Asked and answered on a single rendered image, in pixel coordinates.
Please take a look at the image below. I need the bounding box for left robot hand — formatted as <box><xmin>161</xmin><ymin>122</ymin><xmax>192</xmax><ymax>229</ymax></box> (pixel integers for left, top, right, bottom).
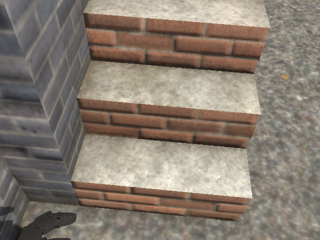
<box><xmin>16</xmin><ymin>211</ymin><xmax>77</xmax><ymax>240</ymax></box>

